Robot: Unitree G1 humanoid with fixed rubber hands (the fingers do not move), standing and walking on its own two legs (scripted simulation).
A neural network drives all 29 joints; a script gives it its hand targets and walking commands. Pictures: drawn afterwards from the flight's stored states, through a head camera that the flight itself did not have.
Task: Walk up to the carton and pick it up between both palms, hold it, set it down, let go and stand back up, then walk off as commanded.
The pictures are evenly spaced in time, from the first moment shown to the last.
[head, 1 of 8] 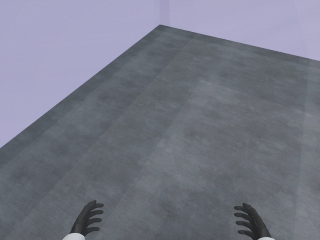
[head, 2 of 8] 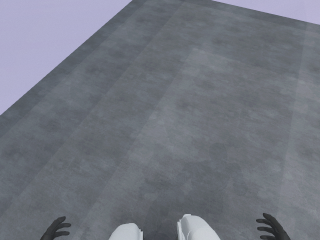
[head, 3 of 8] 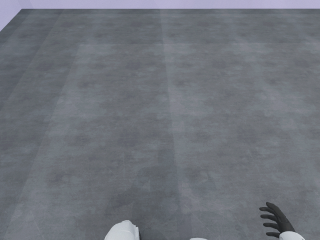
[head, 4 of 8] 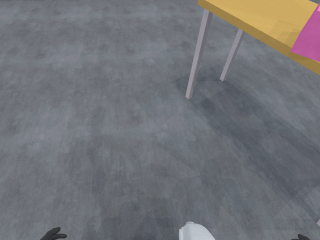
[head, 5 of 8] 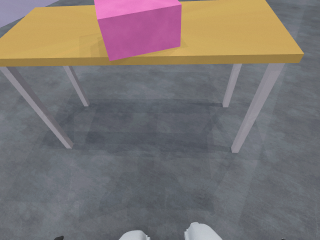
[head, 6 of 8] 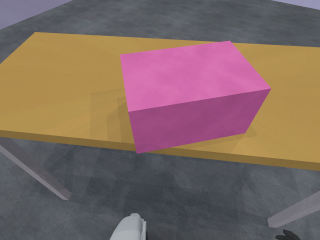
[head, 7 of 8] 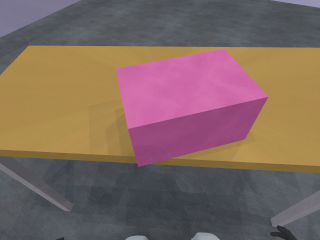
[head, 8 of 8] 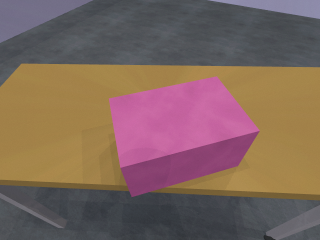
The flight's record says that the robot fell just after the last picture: no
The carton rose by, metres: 0.00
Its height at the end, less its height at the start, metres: +0.00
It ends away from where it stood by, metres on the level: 0.00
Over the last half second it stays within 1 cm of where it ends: yes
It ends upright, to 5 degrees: yes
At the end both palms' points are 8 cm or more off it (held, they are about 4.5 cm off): yes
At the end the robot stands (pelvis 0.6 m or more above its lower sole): yes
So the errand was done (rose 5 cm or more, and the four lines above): no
